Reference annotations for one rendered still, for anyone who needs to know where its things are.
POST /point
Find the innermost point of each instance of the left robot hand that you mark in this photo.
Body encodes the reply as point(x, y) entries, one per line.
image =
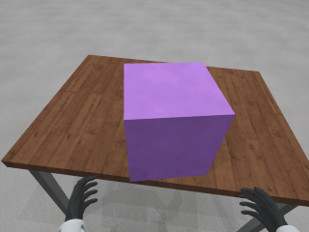
point(77, 203)

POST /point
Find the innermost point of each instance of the right robot hand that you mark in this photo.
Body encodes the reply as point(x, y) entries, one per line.
point(268, 213)

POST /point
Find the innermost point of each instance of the left robot forearm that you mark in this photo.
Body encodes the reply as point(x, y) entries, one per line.
point(73, 225)

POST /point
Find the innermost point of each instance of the carton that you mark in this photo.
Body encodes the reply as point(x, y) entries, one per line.
point(175, 120)

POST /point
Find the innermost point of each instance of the table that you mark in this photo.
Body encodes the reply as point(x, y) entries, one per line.
point(81, 132)

